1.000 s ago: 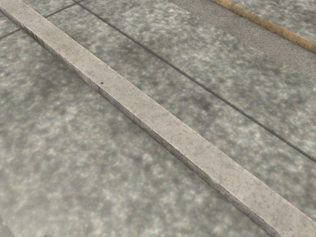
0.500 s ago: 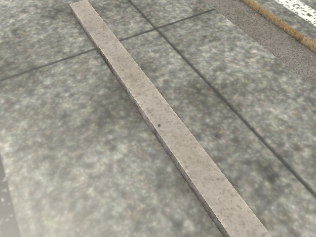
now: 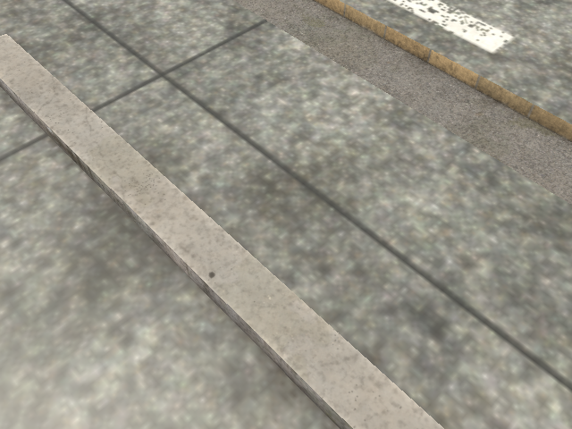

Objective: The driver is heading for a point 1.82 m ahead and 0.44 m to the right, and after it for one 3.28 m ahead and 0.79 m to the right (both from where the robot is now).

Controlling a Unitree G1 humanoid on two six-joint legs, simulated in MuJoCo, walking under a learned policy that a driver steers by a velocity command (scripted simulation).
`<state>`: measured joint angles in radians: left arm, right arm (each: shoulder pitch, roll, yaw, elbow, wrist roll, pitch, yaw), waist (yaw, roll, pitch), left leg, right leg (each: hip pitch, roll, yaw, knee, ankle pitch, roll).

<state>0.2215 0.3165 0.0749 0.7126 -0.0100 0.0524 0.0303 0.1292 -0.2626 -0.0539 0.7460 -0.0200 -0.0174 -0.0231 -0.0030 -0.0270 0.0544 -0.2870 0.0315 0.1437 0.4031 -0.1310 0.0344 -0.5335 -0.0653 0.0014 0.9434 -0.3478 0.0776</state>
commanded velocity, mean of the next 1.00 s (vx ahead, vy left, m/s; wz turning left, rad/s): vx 0.06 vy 0.00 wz -0.46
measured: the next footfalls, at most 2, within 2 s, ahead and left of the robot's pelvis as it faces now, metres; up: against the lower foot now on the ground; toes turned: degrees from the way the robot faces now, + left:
right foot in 0.14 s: +0.06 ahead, -0.14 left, +0.00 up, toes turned -8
left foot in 0.62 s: +0.11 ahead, +0.09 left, +0.00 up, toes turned -27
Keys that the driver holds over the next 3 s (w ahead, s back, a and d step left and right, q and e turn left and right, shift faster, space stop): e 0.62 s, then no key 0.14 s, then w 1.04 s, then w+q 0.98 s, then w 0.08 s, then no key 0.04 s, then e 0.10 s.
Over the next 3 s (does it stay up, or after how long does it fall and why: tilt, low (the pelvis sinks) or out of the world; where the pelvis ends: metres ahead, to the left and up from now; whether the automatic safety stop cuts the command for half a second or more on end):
stays up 0.95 -0.26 -0.01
